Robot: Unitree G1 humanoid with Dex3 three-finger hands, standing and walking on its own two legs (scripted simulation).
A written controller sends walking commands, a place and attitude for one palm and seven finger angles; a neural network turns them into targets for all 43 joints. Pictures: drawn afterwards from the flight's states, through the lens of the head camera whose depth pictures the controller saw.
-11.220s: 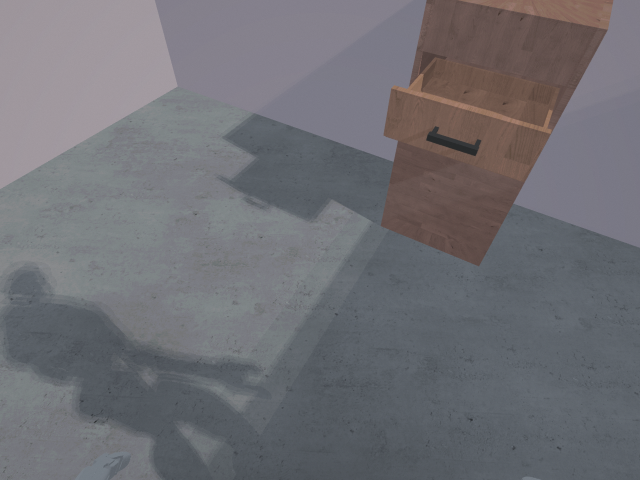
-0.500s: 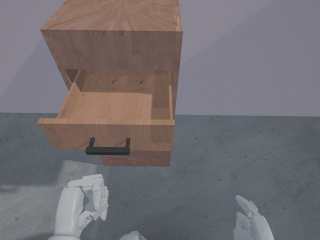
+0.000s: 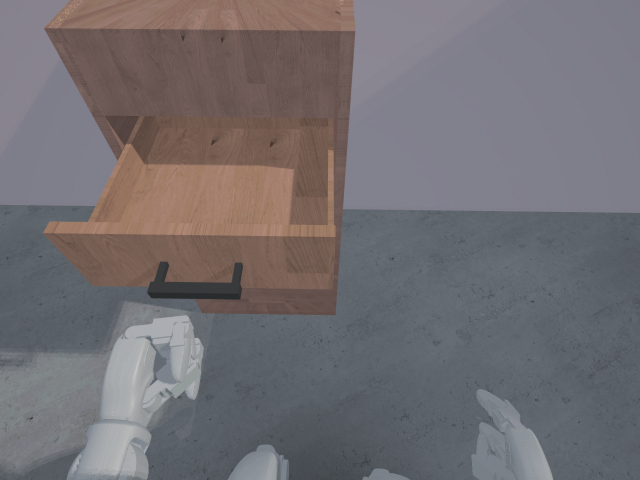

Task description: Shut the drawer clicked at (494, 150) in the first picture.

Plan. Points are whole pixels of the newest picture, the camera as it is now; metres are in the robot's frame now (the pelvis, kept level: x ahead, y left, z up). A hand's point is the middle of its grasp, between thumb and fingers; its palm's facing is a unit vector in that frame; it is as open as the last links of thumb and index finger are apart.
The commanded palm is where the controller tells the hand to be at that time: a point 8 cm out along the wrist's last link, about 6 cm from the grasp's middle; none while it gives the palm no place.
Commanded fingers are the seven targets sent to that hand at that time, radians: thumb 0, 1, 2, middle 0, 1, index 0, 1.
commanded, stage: bring the fist close to the handle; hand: left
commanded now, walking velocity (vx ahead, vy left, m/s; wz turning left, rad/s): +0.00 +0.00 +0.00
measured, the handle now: (198, 279) +0.38 +0.19 -0.01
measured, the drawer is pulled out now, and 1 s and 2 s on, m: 0.25 0.25 0.20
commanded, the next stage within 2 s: push the drawer shut in 1.02 s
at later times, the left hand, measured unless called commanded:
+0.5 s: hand (216, 352) +0.27 +0.14 +0.00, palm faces -0.04 -1.00 -0.01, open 3.3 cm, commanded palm +0.26 +0.20 +0.00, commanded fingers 0.00 0.90 0.90 -1.40 -1.60 -1.40 -1.60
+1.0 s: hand (222, 346) +0.29 +0.14 -0.02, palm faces -0.04 -1.00 -0.02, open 3.3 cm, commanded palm +0.27 +0.20 -0.01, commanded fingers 0.00 0.90 0.90 -1.40 -1.60 -1.40 -1.60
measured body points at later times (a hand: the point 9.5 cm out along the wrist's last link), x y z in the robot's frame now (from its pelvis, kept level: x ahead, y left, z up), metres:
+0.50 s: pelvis -0.01 +0.02 -0.03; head +0.08 +0.02 +0.41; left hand +0.27 +0.20 +0.00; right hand +0.16 -0.22 -0.13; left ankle +0.03 +0.11 -0.66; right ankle -0.02 -0.07 -0.66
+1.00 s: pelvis -0.02 +0.03 -0.04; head +0.07 +0.03 +0.40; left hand +0.29 +0.20 -0.01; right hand +0.13 -0.22 -0.14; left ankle +0.03 +0.11 -0.66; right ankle -0.02 -0.07 -0.66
